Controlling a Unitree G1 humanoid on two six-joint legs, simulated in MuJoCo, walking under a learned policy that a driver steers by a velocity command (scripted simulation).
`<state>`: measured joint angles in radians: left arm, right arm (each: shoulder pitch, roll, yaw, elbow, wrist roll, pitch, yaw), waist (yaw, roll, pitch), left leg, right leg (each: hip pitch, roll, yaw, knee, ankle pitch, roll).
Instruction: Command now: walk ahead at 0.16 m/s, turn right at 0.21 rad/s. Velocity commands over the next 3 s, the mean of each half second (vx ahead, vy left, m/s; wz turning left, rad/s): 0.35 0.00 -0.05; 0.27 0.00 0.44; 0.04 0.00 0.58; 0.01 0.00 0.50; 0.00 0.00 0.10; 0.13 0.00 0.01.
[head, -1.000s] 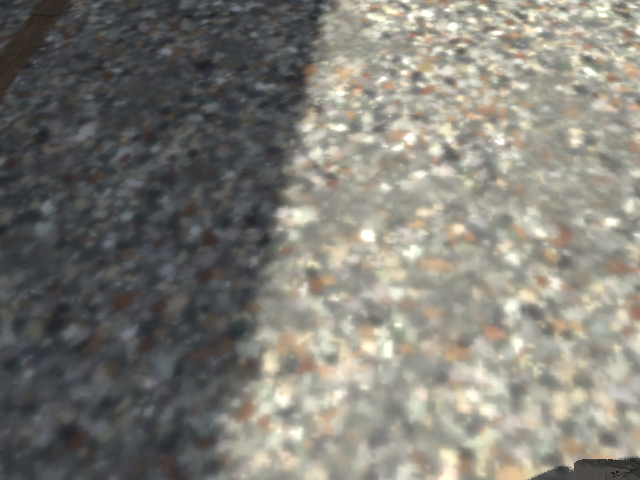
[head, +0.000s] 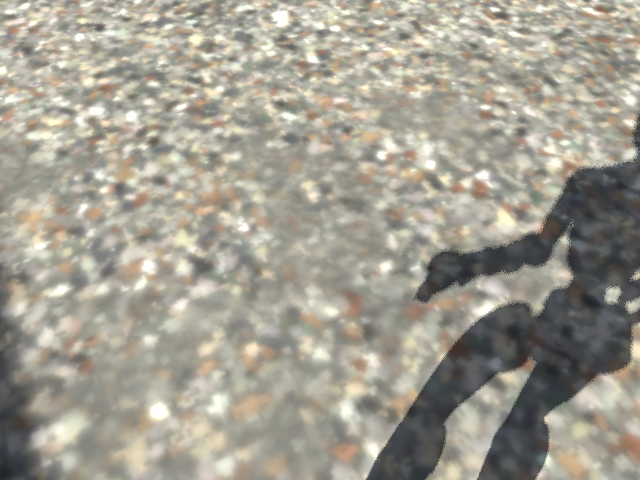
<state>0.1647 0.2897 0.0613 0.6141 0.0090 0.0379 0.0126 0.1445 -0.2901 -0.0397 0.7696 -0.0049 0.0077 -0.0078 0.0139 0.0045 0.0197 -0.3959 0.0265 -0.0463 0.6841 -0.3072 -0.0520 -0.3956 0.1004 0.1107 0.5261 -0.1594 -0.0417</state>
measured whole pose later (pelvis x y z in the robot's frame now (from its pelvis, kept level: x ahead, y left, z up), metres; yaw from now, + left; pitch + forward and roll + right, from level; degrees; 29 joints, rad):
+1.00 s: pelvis +0.35 +0.00 -0.01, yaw +16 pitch +2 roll -1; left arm 0.17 0.30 0.06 0.75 0.00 -0.03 0.02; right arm 0.13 -0.30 -0.07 0.62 0.00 -0.02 0.03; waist 0.00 0.00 0.09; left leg -0.49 -0.08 0.00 0.55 -0.10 0.09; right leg -0.41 0.00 0.02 1.24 -0.52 0.04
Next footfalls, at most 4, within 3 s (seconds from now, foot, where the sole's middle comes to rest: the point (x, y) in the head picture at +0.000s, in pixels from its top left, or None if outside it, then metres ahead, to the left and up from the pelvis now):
0.04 left None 0.06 0.14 -0.77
0.44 right None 0.22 -0.14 -0.77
0.88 left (288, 477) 0.48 0.10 -0.77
1.34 right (391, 445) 0.55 -0.11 -0.77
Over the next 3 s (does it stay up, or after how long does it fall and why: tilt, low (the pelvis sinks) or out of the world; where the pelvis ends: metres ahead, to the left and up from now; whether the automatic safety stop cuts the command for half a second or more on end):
stays up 0.45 0.05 0.00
